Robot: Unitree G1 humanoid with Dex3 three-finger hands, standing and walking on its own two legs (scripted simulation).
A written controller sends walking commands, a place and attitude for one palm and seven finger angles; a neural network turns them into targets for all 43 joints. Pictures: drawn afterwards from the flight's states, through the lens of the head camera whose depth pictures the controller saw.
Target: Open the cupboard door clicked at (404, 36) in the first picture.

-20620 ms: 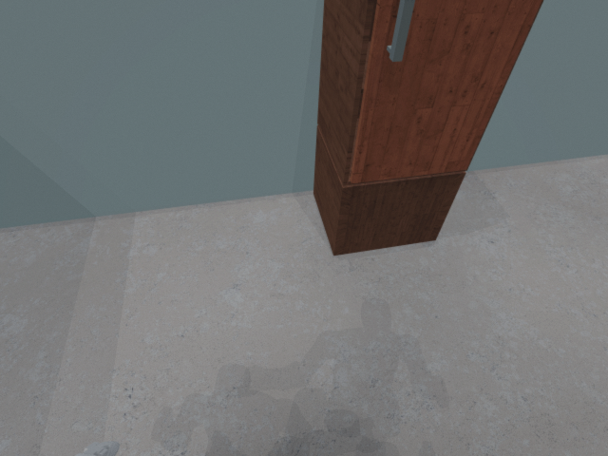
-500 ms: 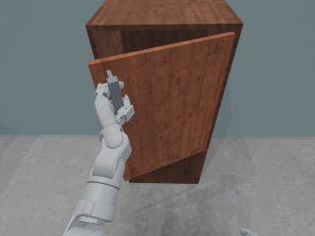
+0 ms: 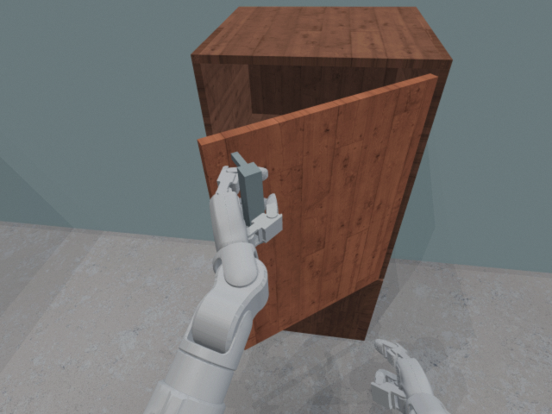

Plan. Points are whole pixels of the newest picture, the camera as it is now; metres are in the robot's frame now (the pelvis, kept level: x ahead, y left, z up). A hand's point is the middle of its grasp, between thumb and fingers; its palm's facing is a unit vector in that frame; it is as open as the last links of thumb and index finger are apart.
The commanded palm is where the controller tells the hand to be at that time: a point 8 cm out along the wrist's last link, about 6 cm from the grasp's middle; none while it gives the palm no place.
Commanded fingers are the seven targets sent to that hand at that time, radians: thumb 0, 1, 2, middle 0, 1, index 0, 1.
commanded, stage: open thumb and fingers to let go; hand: left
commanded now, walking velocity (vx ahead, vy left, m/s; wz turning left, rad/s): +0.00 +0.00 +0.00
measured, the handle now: (247, 199) +0.37 +0.09 +0.16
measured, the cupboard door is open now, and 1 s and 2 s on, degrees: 37 37 39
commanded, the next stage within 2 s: slide the hand sideways off the handle in 0.66 s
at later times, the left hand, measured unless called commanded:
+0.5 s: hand (270, 215) +0.33 +0.05 +0.17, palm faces +0.30 -0.95 +0.01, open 14.1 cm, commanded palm +0.28 +0.08 +0.16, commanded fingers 0.00 -0.50 0.30 -0.20 -0.60 -0.20 -0.60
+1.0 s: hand (258, 233) +0.30 +0.06 +0.16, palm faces -0.16 -0.99 -0.04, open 16.0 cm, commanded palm +0.27 +0.09 +0.16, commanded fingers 0.00 -0.50 0.30 -0.15 -0.30 -0.15 -0.30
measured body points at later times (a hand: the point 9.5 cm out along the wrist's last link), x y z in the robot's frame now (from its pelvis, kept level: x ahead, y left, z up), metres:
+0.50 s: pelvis +0.00 +0.01 +0.00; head -0.04 +0.00 +0.45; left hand +0.31 +0.10 +0.17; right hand +0.18 -0.20 -0.09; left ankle +0.03 +0.16 -0.73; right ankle -0.03 -0.10 -0.73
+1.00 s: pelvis -0.02 +0.03 +0.00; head -0.05 +0.01 +0.45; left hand +0.30 +0.11 +0.17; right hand +0.17 -0.18 -0.09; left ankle +0.03 +0.16 -0.73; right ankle -0.03 -0.10 -0.73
